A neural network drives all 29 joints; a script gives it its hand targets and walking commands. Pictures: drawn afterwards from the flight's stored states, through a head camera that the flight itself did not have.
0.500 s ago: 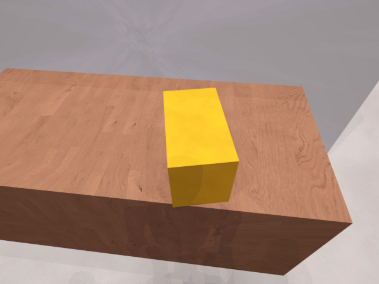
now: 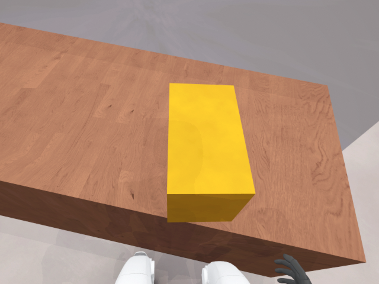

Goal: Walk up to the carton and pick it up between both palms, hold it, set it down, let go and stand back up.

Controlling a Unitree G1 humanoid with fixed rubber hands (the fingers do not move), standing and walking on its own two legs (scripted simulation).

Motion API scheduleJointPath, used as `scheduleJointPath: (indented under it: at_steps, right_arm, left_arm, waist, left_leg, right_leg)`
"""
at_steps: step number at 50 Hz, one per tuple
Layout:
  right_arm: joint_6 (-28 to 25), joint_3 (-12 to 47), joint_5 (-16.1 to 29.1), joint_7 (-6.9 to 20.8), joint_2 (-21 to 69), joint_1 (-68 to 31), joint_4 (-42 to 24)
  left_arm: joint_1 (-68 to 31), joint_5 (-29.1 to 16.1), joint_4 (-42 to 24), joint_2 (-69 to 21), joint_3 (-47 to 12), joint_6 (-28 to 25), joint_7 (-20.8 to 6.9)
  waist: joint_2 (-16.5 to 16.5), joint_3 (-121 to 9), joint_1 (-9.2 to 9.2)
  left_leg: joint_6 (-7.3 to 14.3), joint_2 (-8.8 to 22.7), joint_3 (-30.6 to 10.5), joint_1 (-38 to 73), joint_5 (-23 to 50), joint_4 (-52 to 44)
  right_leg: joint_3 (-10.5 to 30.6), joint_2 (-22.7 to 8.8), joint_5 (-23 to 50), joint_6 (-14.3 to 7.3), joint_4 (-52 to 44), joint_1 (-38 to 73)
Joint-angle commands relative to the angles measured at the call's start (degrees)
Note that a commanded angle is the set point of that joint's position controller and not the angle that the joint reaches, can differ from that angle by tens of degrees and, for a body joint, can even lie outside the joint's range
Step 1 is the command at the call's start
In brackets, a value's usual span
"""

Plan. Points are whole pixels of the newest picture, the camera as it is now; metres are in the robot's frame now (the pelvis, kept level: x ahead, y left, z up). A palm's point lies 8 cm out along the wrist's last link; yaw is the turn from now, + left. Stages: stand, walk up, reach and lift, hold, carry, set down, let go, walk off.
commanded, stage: stand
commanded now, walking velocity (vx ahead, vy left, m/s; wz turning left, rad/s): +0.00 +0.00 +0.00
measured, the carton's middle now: (200, 153) +0.41 -0.03 -0.03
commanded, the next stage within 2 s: none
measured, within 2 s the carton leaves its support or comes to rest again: neither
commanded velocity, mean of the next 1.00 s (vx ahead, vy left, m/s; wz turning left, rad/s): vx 0.00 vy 0.00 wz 0.00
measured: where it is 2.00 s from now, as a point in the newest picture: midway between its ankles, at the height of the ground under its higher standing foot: outside the picture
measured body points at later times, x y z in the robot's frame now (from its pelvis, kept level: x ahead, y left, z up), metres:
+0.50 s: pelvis -0.02 -0.02 +0.02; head +0.02 -0.02 +0.46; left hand +0.09 +0.24 -0.11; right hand +0.05 -0.28 -0.12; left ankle +0.01 +0.11 -0.70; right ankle +0.02 -0.15 -0.70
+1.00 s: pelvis -0.08 +0.02 +0.00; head +0.00 +0.00 +0.44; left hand +0.03 +0.31 -0.10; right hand +0.07 -0.25 -0.13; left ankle -0.06 +0.17 -0.69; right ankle -0.03 -0.15 -0.70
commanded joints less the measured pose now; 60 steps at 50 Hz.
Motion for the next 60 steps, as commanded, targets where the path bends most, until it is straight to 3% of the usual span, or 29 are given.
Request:
scheduleJointPath:
  at_steps: [1,4,5,7,8,11,16,19,20,22,23,24,29,31,32,33,35,38,44,47,49,50,51,52,53,54,56,58,60]
  right_arm:
    - [-0.7,-3.1,-2.0,-2.2,-13.1,1.1,-3.7]
    - [-0.2,-2.5,-1.2,-1.0,-12.0,-4.5,-4.3]
    - [0.0,-2.0,-1.1,-0.6,-10.0,-2.5,-4.3]
    - [0.8,-1.2,-0.7,-0.5,-6.5,-1.5,-6.0]
    - [2.0,-2.1,-1.4,-0.8,-8.1,-4.2,-6.5]
    - [1.7,-3.2,-0.5,-0.1,-9.2,1.9,-3.1]
    - [-0.9,-2.3,0.3,1.1,-8.5,4.9,-2.6]
    - [-2.4,-2.6,0.5,1.5,-8.5,9.5,-1.9]
    - [-2.7,-3.1,0.1,1.2,-10.1,10.3,-1.8]
    - [-2.7,-4.6,-0.1,0.9,-16.7,7.6,-2.6]
    - [-2.2,-4.7,0.0,1.1,-17.8,4.7,-2.7]
    - [-2.1,-3.7,-0.1,1.3,-15.2,1.4,-2.4]
    - [-2.3,-2.7,-0.6,1.6,-13.4,5.4,-2.2]
    - [-1.7,-1.9,-0.3,2.3,-10.9,4.4,-3.2]
    - [-0.8,-2.2,-0.8,2.1,-12.8,0.9,-6.4]
    - [0.3,-2.0,-1.6,1.5,-10.5,3.0,-6.1]
    - [2.3,-2.7,-2.3,1.1,-11.5,0.8,-5.9]
    - [2.5,-3.0,-1.6,1.6,-10.7,3.8,-5.2]
    - [3.2,-3.5,-0.7,2.0,-11.8,3.2,-7.1]
    - [2.1,-3.7,0.3,2.6,-11.6,5.1,-6.7]
    - [0.6,-4.6,0.8,3.0,-12.4,11.3,-4.3]
    - [-0.4,-5.5,1.0,2.7,-15.4,12.2,-3.5]
    - [-1.1,-6.2,0.4,2.3,-18.8,11.3,-5.0]
    - [-1.2,-6.0,0.3,1.7,-21.6,8.3,-7.5]
    - [-1.1,-7.1,0.9,1.5,-26.3,5.2,-7.5]
    - [-1.3,-6.2,0.4,1.3,-23.6,-2.1,-8.2]
    - [-1.6,-4.2,-1.6,0.9,-16.4,-2.8,-9.3]
    - [-2.0,-2.8,-1.3,0.5,-13.5,1.9,-8.8]
    - [-1.7,-2.6,-1.0,1.0,-12.8,3.2,-6.9]
  left_arm:
    - [5.5,0.2,-5.0,3.1,0.9,-1.9,-1.2]
    - [11.7,0.5,-2.5,5.1,2.4,-3.3,-1.8]
    - [11.4,0.9,-1.9,6.2,2.4,-3.5,-2.1]
    - [6.1,2.0,-5.6,16.2,4.6,-3.3,-1.7]
    - [3.0,2.9,-6.4,18.4,5.9,-3.2,-0.9]
    - [-5.7,3.6,-7.6,13.8,3.7,-3.6,-0.3]
    - [-0.1,2.9,-7.3,9.5,1.9,-3.9,-0.5]
    - [-1.3,1.5,-8.2,9.8,2.1,-3.7,-0.9]
    - [-0.5,1.0,-7.9,8.8,1.9,-3.7,-1.2]
    - [0.9,0.1,-9.6,4.2,0.9,-3.3,-1.4]
    - [0.6,1.4,-9.0,5.4,1.8,-2.3,-1.0]
    - [2.3,1.8,-7.8,7.0,2.3,-1.9,-1.4]
    - [5.1,1.7,-7.1,6.3,1.8,-4.6,-1.6]
    - [9.4,2.6,-5.8,9.5,2.8,-5.7,-1.4]
    - [6.5,2.7,-7.6,15.5,4.2,-6.1,0.5]
    - [9.7,2.2,-6.6,17.5,5.7,-5.5,1.2]
    - [9.5,2.2,-6.0,16.5,5.2,-5.1,1.3]
    - [6.4,3.5,-7.7,15.2,4.8,-4.2,2.4]
    - [0.5,3.4,-10.5,12.8,3.8,-3.8,1.8]
    - [-1.1,3.5,-12.3,13.0,3.5,-3.4,1.1]
    - [-4.5,2.8,-13.0,13.3,2.8,-2.6,0.2]
    - [-1.2,2.9,-12.7,10.7,1.9,-2.5,-0.3]
    - [2.1,2.3,-13.7,6.5,0.9,-2.4,-0.8]
    - [0.8,1.2,-15.9,5.8,0.5,-2.2,-0.3]
    - [-0.5,1.5,-14.8,8.5,1.3,-0.9,0.9]
    - [-1.1,1.5,-13.0,10.2,1.9,-0.4,0.6]
    - [0.6,0.4,-10.2,12.4,2.3,-1.6,-0.1]
    - [2.6,0.3,-8.8,9.8,1.3,-2.4,0.0]
    - [2.8,1.2,-8.8,8.8,1.0,-2.7,0.0]
  waist:
    - [16.0,-21.9,-0.96]
    - [14.2,-23.3,3.57]
    - [9.1,-23.1,2.78]
    - [-11.3,-17.2,3.21]
    - [-11.8,-10.3,4.73]
    - [-10.2,-2.8,-0.43]
    - [-12.3,-10.2,1.27]
    - [-9.0,-17.6,-1.09]
    - [-5.5,-19.3,-1.67]
    - [11.7,-21.8,-1.08]
    - [14.8,-19.7,-2.05]
    - [15.4,-16.6,0.19]
    - [14.5,-17.8,0.21]
    - [7.4,-19.5,1.67]
    - [9.4,-13.1,-0.14]
    - [3.6,-14.9,1.32]
    - [0.2,-12.3,2.29]
    - [-2.2,-11.6,1.63]
    - [-11.7,-14.9,0.9]
    - [-15.1,-18.9,0.44]
    - [-11.9,-21.6,-3.19]
    - [-3.7,-23.0,-2.9]
    - [8.8,-24.7,-1.98]
    - [13.0,-24.2,-2.66]
    - [14.7,-24.1,-4.33]
    - [15.2,-18.9,-1.47]
    - [14.5,-18.3,-1.56]
    - [15.6,-20.3,-1.47]
    - [17.1,-19.6,-1.49]
  left_leg:
    - [13.8,14.1,-10.8,14.2,30.7,-10.7]
    - [7.0,9.0,-5.4,8.1,22.8,-1.6]
    - [4.9,6.2,-2.7,4.4,14.6,2.0]
    - [-1.1,-4.0,0.5,-6.7,-22.5,15.8]
    - [-0.6,-3.3,-6.5,-2.8,-24.9,26.9]
    - [-0.5,-1.4,-7.2,-6.0,-20.5,24.6]
    - [-1.4,-0.1,-3.2,-1.3,-15.3,0.0]
    - [-1.0,-2.6,-0.3,14.8,3.6,-20.5]
    - [0.2,-1.8,-2.8,19.8,8.5,-22.6]
    - [8.7,14.5,-24.1,18.3,2.6,-23.1]
    - [14.8,18.8,-27.7,5.0,-7.4,-26.2]
    - [14.8,16.5,-24.9,2.1,-11.9,-26.8]
    - [8.9,10.3,-11.5,15.7,16.0,-14.8]
    - [3.4,3.5,-4.5,4.0,6.7,-3.8]
    - [-0.8,-3.1,-0.3,-4.7,10.7,5.8]
    - [-1.3,-4.3,1.0,-4.9,-16.6,11.2]
    - [-1.0,-2.2,-5.7,-4.4,-21.1,22.1]
    - [-0.8,-4.6,-11.2,-6.5,-19.7,27.9]
    - [-2.5,-2.1,-11.0,-6.8,-17.2,19.7]
    - [-1.6,-0.3,-7.6,2.0,-15.8,2.0]
    - [-0.1,-2.8,-3.3,15.5,1.3,-15.2]
    - [0.1,-3.3,-6.5,20.3,6.2,-17.7]
    - [4.0,3.8,-21.4,23.8,10.9,-15.4]
    - [11.6,13.3,-36.6,15.9,10.2,-17.9]
    - [19.5,19.8,-46.1,-0.1,-7.0,-24.7]
    - [19.5,18.4,-44.6,-5.2,-16.3,-28.0]
    - [15.0,11.2,-28.6,10.2,2.1,-20.1]
    - [13.2,10.5,-26.3,15.8,16.1,-15.4]
    - [12.3,10.0,-27.7,14.6,10.2,-16.1]
  right_leg:
    - [4.0,-3.4,1.8,0.0,-14.7,-1.5]
    - [-0.6,-1.5,27.1,-0.5,-37.7,11.8]
    - [-0.7,-0.8,30.4,-0.3,-38.9,14.1]
    - [26.6,-18.5,17.8,-9.1,-50.1,2.0]
    - [36.0,-25.8,4.1,-17.1,-59.9,-13.6]
    - [23.6,-18.8,7.9,-13.8,-57.2,-11.0]
    - [16.7,-12.5,25.7,-10.6,-44.0,4.5]
    - [11.7,-9.5,36.3,-7.2,-35.1,4.6]
    - [9.9,-8.4,37.6,-4.9,-31.8,2.4]
    - [1.0,0.0,13.9,1.0,-24.7,-5.7]
    - [2.8,-1.9,8.4,0.7,-17.8,1.8]
    - [4.5,-3.7,11.1,0.5,-17.0,4.0]
    - [3.6,-2.6,18.4,-0.4,-36.2,1.2]
    - [14.6,-8.7,31.0,-3.7,-45.3,14.1]
    - [23.3,-17.7,56.8,-7.1,-43.4,14.0]
    - [26.5,-25.4,66.9,-13.9,-43.2,14.2]
    - [29.2,-27.4,68.2,-19.5,-43.5,9.1]
    - [17.2,-22.2,67.5,-16.8,-41.8,8.9]
    - [14.6,-20.9,56.1,-15.8,-39.0,12.3]
    - [10.2,-16.9,50.9,-11.7,-33.9,10.7]
    - [4.6,-12.2,40.4,-6.9,-25.0,3.6]
    - [0.8,-9.1,31.5,-4.0,-16.9,-0.6]
    - [-2.8,-4.5,11.2,-1.0,-9.0,-10.2]
    - [-1.0,-1.0,-2.5,1.3,-5.4,-14.9]
    - [5.6,-2.9,-3.6,0.6,-1.9,-4.2]
    - [6.5,-4.4,0.4,0.3,-1.7,-1.9]
    - [5.8,-3.8,3.5,1.0,-6.0,-9.1]
    - [5.6,-4.6,3.3,1.6,-9.5,-10.2]
    - [4.6,-4.9,1.7,2.1,-18.0,-6.5]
